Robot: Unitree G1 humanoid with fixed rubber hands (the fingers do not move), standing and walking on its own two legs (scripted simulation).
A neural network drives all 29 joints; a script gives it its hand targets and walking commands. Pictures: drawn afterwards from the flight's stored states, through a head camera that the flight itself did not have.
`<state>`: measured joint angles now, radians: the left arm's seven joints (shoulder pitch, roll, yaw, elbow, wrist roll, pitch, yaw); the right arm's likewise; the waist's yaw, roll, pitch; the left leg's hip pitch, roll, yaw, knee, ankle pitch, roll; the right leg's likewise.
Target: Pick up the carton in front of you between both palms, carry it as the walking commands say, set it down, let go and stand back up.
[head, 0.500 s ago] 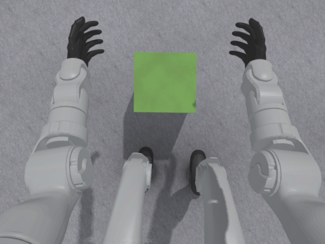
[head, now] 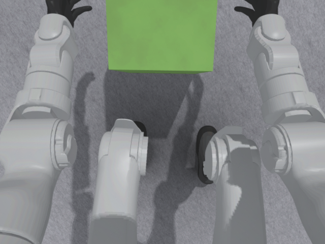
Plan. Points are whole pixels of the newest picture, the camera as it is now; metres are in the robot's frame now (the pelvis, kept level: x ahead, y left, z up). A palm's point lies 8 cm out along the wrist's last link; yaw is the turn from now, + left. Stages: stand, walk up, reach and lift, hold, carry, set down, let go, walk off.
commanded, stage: reach and lift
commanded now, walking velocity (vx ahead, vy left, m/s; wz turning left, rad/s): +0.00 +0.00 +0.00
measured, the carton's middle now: (162, 31) +0.52 +0.06 -0.29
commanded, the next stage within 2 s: none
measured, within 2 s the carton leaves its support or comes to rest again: leaves its support in 0.96 s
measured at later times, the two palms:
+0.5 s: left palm (81, 17) +0.52 +0.23 -0.22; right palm (243, 21) +0.54 -0.12 -0.22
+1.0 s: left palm (92, 14) +0.53 +0.20 -0.21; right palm (235, 17) +0.54 -0.10 -0.21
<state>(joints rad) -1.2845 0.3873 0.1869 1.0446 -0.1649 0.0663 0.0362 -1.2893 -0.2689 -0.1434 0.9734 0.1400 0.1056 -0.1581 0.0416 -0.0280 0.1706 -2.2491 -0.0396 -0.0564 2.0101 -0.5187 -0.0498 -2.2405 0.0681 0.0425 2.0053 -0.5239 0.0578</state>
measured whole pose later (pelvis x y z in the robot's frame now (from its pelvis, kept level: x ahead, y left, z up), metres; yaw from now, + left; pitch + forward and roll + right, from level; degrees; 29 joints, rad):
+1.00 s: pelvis +0.00 +0.00 -0.05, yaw -1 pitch +37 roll -1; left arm -1.43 0.33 0.12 1.13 -0.13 0.13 0.08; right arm -1.40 -0.19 -0.23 1.06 0.10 0.12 -0.19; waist 0.05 -0.06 0.31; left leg -2.28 -0.02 -0.04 2.20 -0.56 -0.03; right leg -2.28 0.10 0.05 2.19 -0.56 0.08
